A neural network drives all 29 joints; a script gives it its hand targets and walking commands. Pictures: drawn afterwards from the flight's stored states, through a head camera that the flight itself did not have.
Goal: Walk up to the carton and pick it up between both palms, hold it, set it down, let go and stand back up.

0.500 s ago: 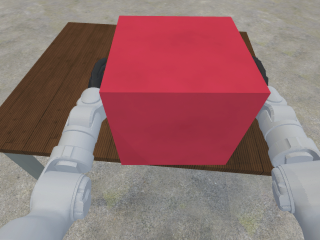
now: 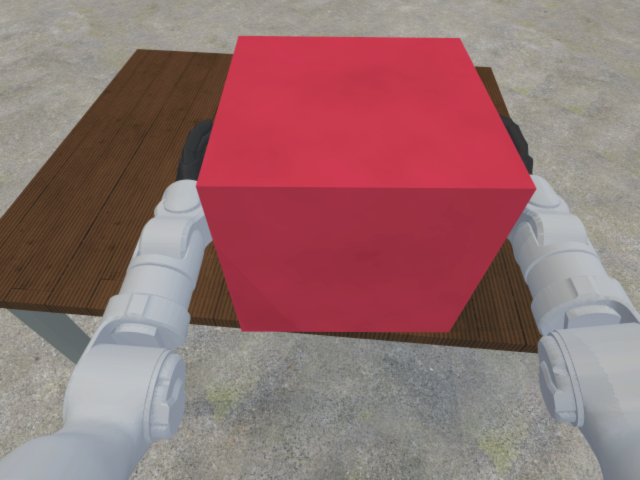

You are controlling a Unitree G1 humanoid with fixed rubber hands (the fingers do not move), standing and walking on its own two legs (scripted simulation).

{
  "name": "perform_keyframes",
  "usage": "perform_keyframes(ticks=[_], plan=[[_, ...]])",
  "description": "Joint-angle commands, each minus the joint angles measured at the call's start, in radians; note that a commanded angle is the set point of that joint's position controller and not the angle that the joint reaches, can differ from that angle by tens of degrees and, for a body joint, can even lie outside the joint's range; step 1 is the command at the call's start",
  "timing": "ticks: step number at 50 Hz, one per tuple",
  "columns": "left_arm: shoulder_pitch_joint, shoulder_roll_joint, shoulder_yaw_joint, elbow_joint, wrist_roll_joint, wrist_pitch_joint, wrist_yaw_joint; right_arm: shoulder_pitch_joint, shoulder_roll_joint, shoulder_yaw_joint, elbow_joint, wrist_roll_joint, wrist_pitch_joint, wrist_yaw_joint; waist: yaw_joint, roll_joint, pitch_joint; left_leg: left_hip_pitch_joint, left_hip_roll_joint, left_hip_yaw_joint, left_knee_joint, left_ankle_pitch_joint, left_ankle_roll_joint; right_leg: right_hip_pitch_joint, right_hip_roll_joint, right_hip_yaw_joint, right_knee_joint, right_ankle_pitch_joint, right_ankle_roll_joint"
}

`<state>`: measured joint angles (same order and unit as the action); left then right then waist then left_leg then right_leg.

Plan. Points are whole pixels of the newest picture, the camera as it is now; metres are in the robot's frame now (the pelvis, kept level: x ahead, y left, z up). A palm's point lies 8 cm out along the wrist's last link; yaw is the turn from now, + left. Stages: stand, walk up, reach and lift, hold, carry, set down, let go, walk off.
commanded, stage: reach and lift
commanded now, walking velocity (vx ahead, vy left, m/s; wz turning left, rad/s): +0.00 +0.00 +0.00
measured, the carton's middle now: (347, 189) +0.47 +0.03 +0.10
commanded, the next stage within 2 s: none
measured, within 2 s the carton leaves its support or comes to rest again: leaves its support in 0.74 s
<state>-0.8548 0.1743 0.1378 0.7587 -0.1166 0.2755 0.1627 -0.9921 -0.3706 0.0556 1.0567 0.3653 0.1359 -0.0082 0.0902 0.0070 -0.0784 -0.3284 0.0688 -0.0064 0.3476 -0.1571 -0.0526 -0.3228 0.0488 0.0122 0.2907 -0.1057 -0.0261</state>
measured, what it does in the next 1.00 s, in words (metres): stands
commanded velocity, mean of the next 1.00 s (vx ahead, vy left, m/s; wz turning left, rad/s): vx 0.00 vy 0.00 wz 0.00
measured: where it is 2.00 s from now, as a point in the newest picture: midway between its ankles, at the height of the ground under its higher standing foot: outside the picture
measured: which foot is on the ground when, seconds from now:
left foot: down 0.00-1.00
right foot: down 0.00-1.00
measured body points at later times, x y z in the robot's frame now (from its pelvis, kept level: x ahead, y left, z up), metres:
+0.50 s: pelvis +0.01 +0.01 +0.00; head +0.02 +0.02 +0.45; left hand +0.42 +0.22 +0.14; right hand +0.46 -0.17 +0.16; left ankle +0.00 +0.15 -0.75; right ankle +0.02 -0.10 -0.75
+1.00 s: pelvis +0.00 +0.02 +0.00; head -0.03 +0.03 +0.45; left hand +0.39 +0.22 +0.19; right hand +0.43 -0.17 +0.19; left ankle +0.00 +0.15 -0.75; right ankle +0.02 -0.10 -0.75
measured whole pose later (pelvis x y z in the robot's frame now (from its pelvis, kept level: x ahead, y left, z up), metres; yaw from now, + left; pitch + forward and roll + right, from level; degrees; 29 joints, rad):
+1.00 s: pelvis +0.00 +0.02 +0.00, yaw +3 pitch +0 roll +0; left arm -0.73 0.07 0.29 0.46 0.11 0.54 0.06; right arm -0.87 -0.28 -0.14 0.93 0.16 0.24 0.06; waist -0.02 -0.02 -0.10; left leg -0.16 0.02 -0.03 0.29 -0.14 -0.02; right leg -0.14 0.00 -0.02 0.25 -0.11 0.00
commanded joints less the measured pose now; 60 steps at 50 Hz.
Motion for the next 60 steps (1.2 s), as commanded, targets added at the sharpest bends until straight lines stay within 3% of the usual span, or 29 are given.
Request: perform_keyframes(ticks=[1, 6, 7, 8, 11, 12, 13, 14, 15, 18, 20, 22, 34, 47, 55, 60], plan=[[-0.441, -0.035, -0.054, -0.212, 0.003, -0.037, -0.02, -0.459, -0.018, -0.023, -0.185, -0.02, -0.049, 0.006, -0.008, -0.026, -0.553, 0.241, -0.059, 0.042, 0.039, 0.346, -0.01, 0.204, 0.01, -0.022, 0.006, 0.259, 0.037], [-0.436, -0.06, -0.024, -0.205, 0.039, -0.026, -0.03, -0.451, 0.033, -0.034, -0.171, -0.047, -0.038, 0.021, 0.006, -0.037, -0.494, 0.216, -0.063, 0.046, 0.014, 0.3, 0.003, 0.228, -0.001, -0.02, -0.004, 0.217, 0.046], [-0.434, -0.078, -0.035, -0.211, 0.043, -0.028, -0.033, -0.441, 0.041, -0.046, -0.158, -0.056, -0.041, 0.024, -0.01, -0.035, -0.489, 0.222, -0.063, 0.042, 0.006, 0.291, 0.004, 0.226, -0.002, -0.022, -0.006, 0.217, 0.048], [-0.429, -0.082, -0.025, -0.238, 0.048, -0.033, -0.033, -0.442, 0.05, -0.039, -0.188, -0.059, -0.051, 0.027, 0.005, -0.039, -0.515, 0.23, -0.064, 0.047, 0.012, 0.323, 0.003, 0.237, -0.001, -0.021, -0.002, 0.244, 0.05], [-0.44, -0.133, -0.006, -0.266, 0.083, -0.045, -0.055, -0.452, 0.122, -0.059, -0.229, -0.105, -0.067, 0.038, 0.003, -0.048, -0.541, 0.221, -0.071, 0.05, 0.004, 0.331, 0.004, 0.286, -0.008, -0.024, 0.001, 0.287, 0.062], [-0.37, -0.103, 0.0, -0.227, 0.114, -0.032, -0.073, -0.346, 0.052, -0.127, -0.136, -0.164, -0.069, 0.024, -0.096, -0.066, -0.527, 0.243, -0.086, 0.057, -0.007, 0.314, 0.016, 0.317, -0.013, -0.025, -0.003, 0.358, 0.081], [-0.395, -0.113, 0.021, -0.269, 0.124, -0.054, -0.081, -0.393, 0.092, -0.137, -0.191, -0.177, -0.081, 0.02, -0.049, -0.07, -0.527, 0.209, -0.091, 0.059, -0.02, 0.312, 0.019, 0.33, -0.019, -0.03, -0.003, 0.365, 0.084], [-0.398, -0.151, 0.016, -0.258, 0.145, -0.06, -0.093, -0.386, 0.134, -0.141, -0.197, -0.193, -0.084, 0.026, -0.065, -0.067, -0.491, 0.233, -0.089, 0.061, -0.029, 0.305, 0.019, 0.342, -0.02, -0.034, -0.001, 0.374, 0.088], [-0.398, -0.185, 0.027, -0.269, 0.172, -0.063, -0.11, -0.387, 0.193, -0.148, -0.202, -0.219, -0.089, 0.039, -0.052, -0.063, -0.482, 0.246, -0.095, 0.064, -0.032, 0.311, 0.018, 0.361, -0.023, -0.044, -0.006, 0.364, 0.089], [-0.386, -0.461, -0.054, -0.303, 0.236, -0.018, -0.208, -0.41, 0.51, -0.121, -0.259, -0.314, -0.099, 0.129, -0.057, -0.047, -0.519, 0.242, -0.099, 0.067, -0.047, 0.316, 0.004, 0.407, -0.013, -0.067, -0.002, 0.414, 0.08], [-0.364, -0.528, -0.096, -0.349, 0.236, 0.0, -0.237, -0.396, 0.571, -0.082, -0.298, -0.308, -0.108, 0.169, -0.063, -0.035, -0.519, 0.213, -0.103, 0.064, -0.054, 0.316, -0.001, 0.465, -0.011, -0.065, 0.021, 0.482, 0.072], [-0.35, -0.529, -0.12, -0.386, 0.229, 0.018, -0.235, -0.382, 0.565, -0.061, -0.302, -0.291, -0.112, 0.185, -0.072, -0.032, -0.482, 0.226, -0.103, 0.057, -0.052, 0.321, -0.002, 0.47, -0.008, -0.073, 0.031, 0.49, 0.075], [-0.43, -0.604, -0.31, -0.528, 0.124, 0.126, -0.201, -0.466, 0.553, 0.016, -0.426, -0.176, -0.067, 0.2, -0.117, 0.023, -0.481, 0.377, -0.092, 0.008, -0.014, 0.37, -0.033, 0.278, 0.011, -0.096, -0.023, 0.286, 0.048], [-0.502, -0.573, -0.212, -0.444, 0.122, 0.221, -0.232, -0.572, 0.609, 0.009, -0.416, -0.158, 0.045, 0.189, -0.108, -0.045, -0.443, 0.262, -0.104, 0.018, -0.072, 0.158, 0.021, 0.344, -0.005, -0.063, -0.025, 0.205, 0.056], [-0.535, -0.553, -0.193, -0.462, 0.125, 0.257, -0.256, -0.603, 0.637, 0.031, -0.417, -0.113, 0.088, 0.162, -0.114, -0.036, -0.431, 0.247, -0.112, 0.021, -0.075, 0.166, 0.028, 0.385, -0.005, -0.049, -0.017, 0.23, 0.06], [-0.567, -0.558, -0.22, -0.499, 0.108, 0.274, -0.264, -0.62, 0.639, 0.047, -0.446, -0.081, 0.113, 0.145, -0.136, -0.012, -0.441, 0.277, -0.112, 0.013, -0.063, 0.197, 0.017, 0.381, 0.001, -0.049, -0.019, 0.235, 0.056]])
